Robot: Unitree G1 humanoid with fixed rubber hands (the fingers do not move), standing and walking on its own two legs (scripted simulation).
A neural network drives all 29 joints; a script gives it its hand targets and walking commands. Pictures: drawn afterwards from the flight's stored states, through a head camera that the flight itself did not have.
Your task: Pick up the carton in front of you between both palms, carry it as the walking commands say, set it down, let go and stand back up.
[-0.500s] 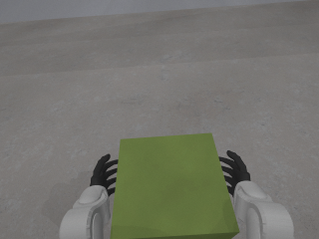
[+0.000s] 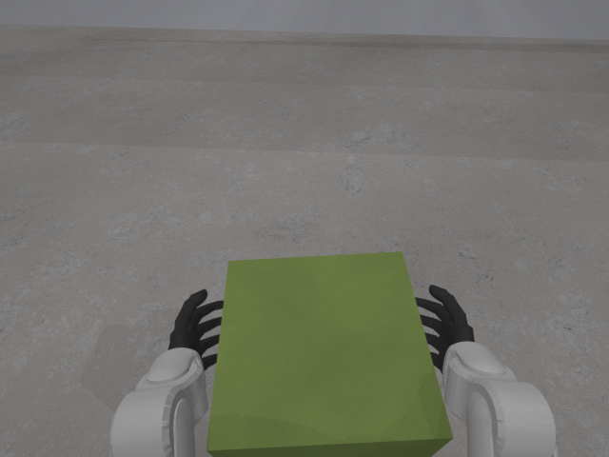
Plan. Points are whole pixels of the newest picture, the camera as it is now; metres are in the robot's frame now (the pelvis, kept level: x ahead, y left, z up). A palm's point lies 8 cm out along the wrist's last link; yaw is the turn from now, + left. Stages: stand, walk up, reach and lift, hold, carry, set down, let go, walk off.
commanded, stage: carry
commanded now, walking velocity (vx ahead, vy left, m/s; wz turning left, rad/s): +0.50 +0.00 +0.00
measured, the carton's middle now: (321, 377) +0.24 -0.01 +0.00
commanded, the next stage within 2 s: none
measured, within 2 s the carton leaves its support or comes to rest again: neither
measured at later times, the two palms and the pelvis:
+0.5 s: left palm (233, 179) +0.55 +0.12 +0.08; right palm (403, 167) +0.58 -0.18 +0.07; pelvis +0.33 -0.05 -0.01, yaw +6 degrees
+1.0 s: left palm (223, 89) +0.89 +0.18 +0.07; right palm (349, 84) +0.90 -0.12 +0.07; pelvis +0.67 +0.02 -0.02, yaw +2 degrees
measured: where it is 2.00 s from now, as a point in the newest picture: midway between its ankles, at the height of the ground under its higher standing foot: (288, 220)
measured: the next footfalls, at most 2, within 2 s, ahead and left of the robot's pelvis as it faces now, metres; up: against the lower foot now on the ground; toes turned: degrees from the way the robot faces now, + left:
right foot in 0.38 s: +0.45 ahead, -0.12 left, +0.00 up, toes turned -7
left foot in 0.92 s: +0.79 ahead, +0.11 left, +0.00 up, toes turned +14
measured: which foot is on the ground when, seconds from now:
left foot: down 0.00-0.42, up 0.44-0.90, down 0.92-1.00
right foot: up 0.00-0.36, down 0.38-0.92, up 0.94-1.00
